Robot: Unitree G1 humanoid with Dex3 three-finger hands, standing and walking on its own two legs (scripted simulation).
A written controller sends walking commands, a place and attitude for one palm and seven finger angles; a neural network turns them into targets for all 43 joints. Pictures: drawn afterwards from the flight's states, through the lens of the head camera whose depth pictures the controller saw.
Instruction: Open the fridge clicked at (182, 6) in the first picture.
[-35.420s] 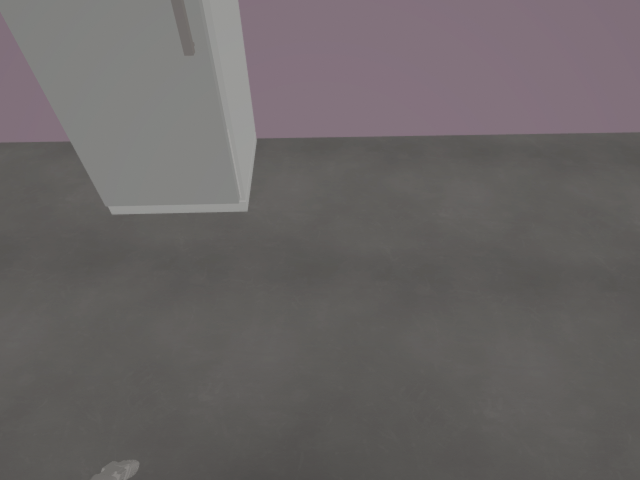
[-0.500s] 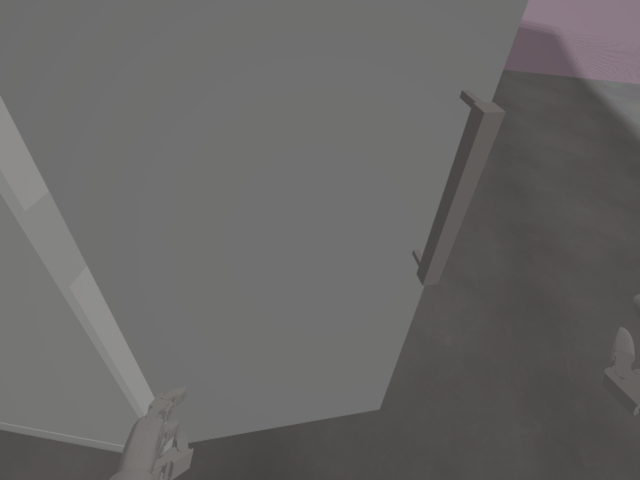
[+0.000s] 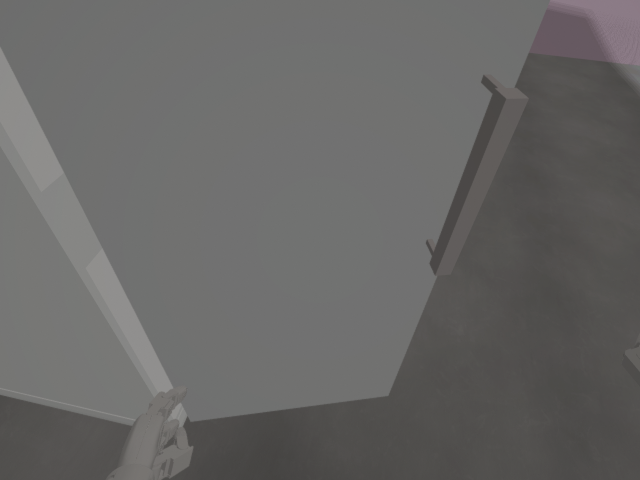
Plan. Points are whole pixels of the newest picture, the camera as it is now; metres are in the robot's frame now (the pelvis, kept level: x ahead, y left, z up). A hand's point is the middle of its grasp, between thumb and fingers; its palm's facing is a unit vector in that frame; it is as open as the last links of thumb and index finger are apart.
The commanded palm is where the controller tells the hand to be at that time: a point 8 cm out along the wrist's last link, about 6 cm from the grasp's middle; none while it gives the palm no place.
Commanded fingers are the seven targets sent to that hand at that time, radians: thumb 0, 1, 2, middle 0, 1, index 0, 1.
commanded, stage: step back with the hand held close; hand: right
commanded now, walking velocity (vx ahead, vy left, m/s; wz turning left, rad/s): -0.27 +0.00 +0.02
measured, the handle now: (461, 187) +0.48 -0.19 +0.14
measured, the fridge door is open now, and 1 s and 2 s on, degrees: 70 70 70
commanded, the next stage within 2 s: stop stepping back and stand still in 1.10 s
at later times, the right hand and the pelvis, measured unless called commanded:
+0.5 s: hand out of the picture +0.13 -0.30 +0.15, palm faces +0.48 +0.77 -0.42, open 7.4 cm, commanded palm +0.07 -0.33 +0.17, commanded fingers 0.00 -0.90 -0.90 0.20 0.30 0.20 0.30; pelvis -0.07 -0.03 -0.02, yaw +0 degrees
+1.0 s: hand out of the picture +0.07 -0.29 +0.16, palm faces +0.39 +0.83 -0.40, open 7.4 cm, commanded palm +0.01 -0.33 +0.17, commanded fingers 0.00 -0.90 -0.90 0.20 0.30 0.20 0.30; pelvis -0.15 -0.04 -0.01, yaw +4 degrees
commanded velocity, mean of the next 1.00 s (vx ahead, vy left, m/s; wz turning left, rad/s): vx -0.32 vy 0.00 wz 0.02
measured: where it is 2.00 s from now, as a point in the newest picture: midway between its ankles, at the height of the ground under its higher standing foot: outside the picture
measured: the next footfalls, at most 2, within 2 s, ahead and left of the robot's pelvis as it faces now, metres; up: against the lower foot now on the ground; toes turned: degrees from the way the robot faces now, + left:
left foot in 0.98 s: -0.22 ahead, +0.10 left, +0.00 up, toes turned +3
left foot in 1.38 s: -0.22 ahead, +0.02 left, +0.00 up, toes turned -4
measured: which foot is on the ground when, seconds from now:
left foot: down 0.00-0.66, up 0.68-0.96, down 0.98-1.00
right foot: down 0.00-1.00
